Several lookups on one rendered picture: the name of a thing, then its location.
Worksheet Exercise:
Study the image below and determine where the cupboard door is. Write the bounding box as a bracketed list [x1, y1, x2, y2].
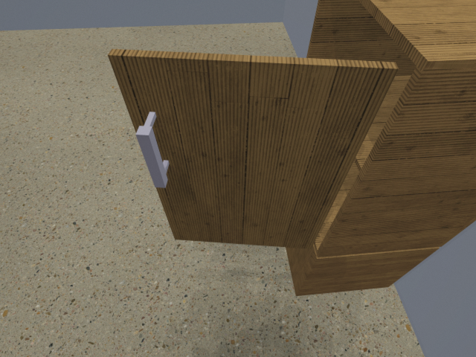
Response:
[108, 49, 399, 249]

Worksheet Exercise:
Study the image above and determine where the handle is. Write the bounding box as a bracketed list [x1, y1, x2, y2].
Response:
[136, 112, 169, 188]

